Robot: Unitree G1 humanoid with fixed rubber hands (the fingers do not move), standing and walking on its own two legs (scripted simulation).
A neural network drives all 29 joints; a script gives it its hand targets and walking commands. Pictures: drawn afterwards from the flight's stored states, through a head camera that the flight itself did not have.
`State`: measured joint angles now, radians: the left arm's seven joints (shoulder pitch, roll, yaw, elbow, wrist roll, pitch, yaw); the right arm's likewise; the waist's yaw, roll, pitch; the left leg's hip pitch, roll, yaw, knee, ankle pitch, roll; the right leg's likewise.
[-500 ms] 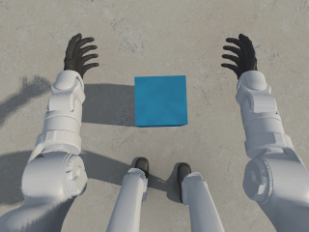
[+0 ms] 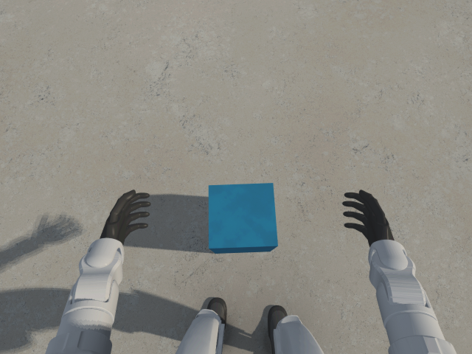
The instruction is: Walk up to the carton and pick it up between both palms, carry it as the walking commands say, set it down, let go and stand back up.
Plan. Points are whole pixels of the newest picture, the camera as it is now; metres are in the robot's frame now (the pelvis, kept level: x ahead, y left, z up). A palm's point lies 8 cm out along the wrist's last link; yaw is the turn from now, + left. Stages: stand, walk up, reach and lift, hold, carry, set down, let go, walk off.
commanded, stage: let go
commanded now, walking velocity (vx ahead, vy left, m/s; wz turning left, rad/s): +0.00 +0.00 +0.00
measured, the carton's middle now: (241, 221) +0.43 +0.02 -0.61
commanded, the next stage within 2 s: stand in 0.80 s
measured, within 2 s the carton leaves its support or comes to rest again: neither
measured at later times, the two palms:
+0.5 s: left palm (93, 319) +0.19 +0.22 -0.03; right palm (437, 331) +0.19 -0.24 -0.02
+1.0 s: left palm (56, 329) +0.17 +0.28 -0.04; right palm (460, 344) +0.17 -0.28 -0.04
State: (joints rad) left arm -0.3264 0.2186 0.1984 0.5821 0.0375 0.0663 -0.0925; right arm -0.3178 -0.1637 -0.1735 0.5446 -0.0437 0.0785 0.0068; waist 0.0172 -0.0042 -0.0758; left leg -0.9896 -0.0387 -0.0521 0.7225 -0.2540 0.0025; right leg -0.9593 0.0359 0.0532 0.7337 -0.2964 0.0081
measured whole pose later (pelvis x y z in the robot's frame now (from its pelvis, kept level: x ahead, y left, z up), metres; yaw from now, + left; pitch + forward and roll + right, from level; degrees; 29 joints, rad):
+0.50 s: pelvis +0.03 -0.01 +0.04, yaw +0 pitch -1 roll +0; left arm 0.24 0.22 0.04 0.43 0.00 0.07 -0.08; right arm 0.24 -0.21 -0.04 0.43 0.00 0.07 0.06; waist 0.00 -0.01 0.06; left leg -0.17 -0.02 -0.05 0.44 -0.25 0.00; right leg -0.15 0.03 0.06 0.45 -0.29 -0.01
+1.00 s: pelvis +0.04 +0.00 +0.04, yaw -1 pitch -1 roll +0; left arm 0.22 0.32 0.06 0.63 0.04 0.05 0.01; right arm 0.19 -0.30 -0.04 0.67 -0.04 0.04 -0.01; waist 0.00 -0.02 0.02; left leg -0.20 -0.03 -0.04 0.50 -0.29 0.01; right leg -0.16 0.03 0.06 0.48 -0.31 0.00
